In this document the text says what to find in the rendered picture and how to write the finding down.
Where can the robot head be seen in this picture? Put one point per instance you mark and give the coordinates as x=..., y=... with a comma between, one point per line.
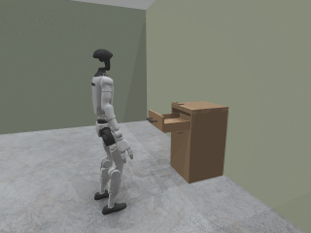
x=103, y=56

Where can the right robot foot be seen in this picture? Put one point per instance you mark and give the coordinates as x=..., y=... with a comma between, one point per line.
x=117, y=207

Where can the robot right forearm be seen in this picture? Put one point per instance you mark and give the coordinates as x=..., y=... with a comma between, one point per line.
x=111, y=119

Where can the robot right upper arm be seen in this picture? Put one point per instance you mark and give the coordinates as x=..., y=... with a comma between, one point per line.
x=106, y=92

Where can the cabinet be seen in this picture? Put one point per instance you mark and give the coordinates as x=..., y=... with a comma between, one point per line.
x=198, y=154

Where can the drawer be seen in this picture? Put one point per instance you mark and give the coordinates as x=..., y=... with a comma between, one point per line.
x=169, y=122

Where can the robot right hand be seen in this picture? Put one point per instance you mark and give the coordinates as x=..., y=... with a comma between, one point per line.
x=122, y=146

